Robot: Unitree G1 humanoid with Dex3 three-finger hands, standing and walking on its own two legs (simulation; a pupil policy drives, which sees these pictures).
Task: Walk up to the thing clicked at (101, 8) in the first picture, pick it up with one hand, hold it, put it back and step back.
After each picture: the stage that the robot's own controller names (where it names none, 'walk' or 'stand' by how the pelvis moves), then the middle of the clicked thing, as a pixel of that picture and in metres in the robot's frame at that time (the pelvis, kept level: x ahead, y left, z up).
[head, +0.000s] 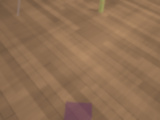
stand; (101, 3) +2.13 -0.30 -0.66
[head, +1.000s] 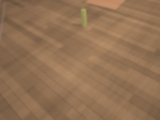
walk; (83, 18) +2.00 +0.12 -0.62
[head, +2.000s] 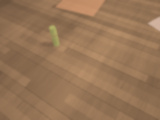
walk; (54, 36) +1.33 +0.38 -0.65
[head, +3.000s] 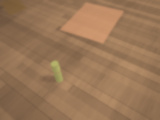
walk; (57, 72) +0.89 +0.30 -0.65
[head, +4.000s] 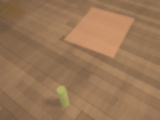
walk; (63, 97) +0.60 +0.21 -0.64
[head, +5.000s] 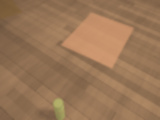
stand; (59, 110) +0.49 +0.15 -0.64
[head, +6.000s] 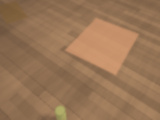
stand; (61, 117) +0.46 +0.14 -0.65
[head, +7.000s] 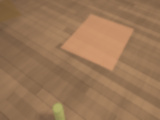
stand; (59, 114) +0.46 +0.17 -0.65
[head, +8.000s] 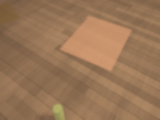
stand; (59, 115) +0.47 +0.17 -0.66
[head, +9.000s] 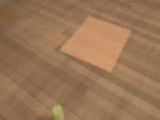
stand; (58, 116) +0.46 +0.17 -0.66
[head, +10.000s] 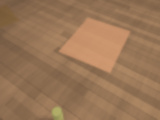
stand; (58, 118) +0.46 +0.18 -0.66
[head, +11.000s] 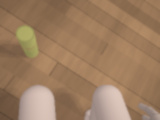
go down; (29, 44) +0.51 +0.21 -0.33
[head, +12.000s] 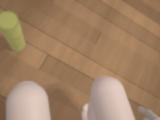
approach; (13, 34) +0.52 +0.24 -0.26
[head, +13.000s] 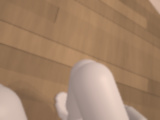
close in; out of the picture +0.51 +0.29 -0.17
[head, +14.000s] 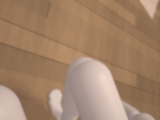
close; out of the picture +0.50 +0.30 -0.16
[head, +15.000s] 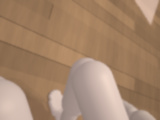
lift; out of the picture +0.44 +0.26 -0.17
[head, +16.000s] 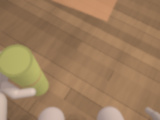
lift; (30, 76) +0.33 +0.16 +0.03
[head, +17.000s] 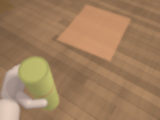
hold; (43, 88) +0.30 +0.13 +0.05
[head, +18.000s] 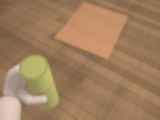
hold; (43, 86) +0.31 +0.13 +0.03
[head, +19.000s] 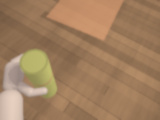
crouch; (42, 78) +0.35 +0.13 -0.01
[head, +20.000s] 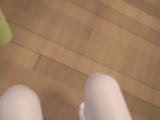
lower; out of the picture +0.51 +0.20 -0.04
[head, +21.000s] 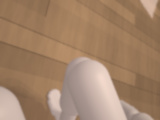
lower; out of the picture +0.46 +0.28 -0.17
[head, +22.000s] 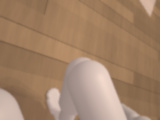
lower; out of the picture +0.47 +0.29 -0.18
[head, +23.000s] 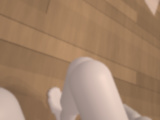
lower; out of the picture +0.47 +0.29 -0.17
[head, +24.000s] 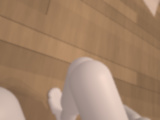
lower; out of the picture +0.46 +0.29 -0.17
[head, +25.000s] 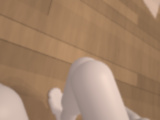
draw back; out of the picture +0.47 +0.26 -0.17
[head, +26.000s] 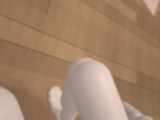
rise; out of the picture +0.47 +0.27 -0.18
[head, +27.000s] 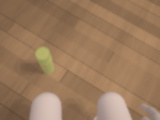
walk; (46, 62) +0.49 +0.18 -0.38
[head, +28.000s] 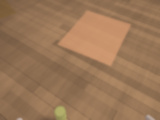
stand; (61, 118) +0.43 +0.13 -0.59
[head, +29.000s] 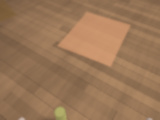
stand; (61, 118) +0.44 +0.14 -0.60
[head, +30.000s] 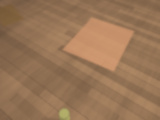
stand; out of the picture +0.45 +0.13 -0.64
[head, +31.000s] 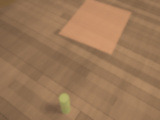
walk; (65, 104) +0.47 +0.11 -0.64
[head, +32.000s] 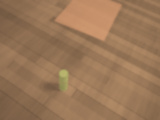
walk; (63, 81) +0.65 +0.10 -0.65
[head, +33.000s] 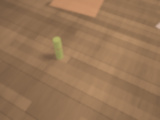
walk; (58, 48) +0.98 +0.24 -0.62
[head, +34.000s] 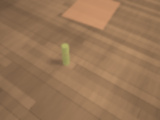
stand; (65, 54) +1.06 +0.17 -0.64
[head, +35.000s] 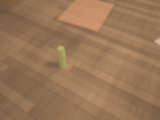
stand; (61, 57) +1.07 +0.20 -0.66
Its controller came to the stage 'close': yes
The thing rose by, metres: 0.68
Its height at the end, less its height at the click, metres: +0.00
